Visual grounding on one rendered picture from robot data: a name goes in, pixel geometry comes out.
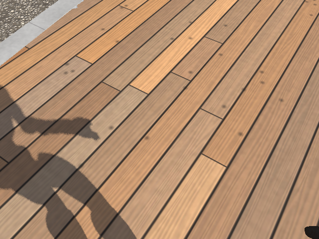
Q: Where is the robot right hand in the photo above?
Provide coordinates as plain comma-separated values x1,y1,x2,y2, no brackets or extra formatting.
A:
305,226,319,239

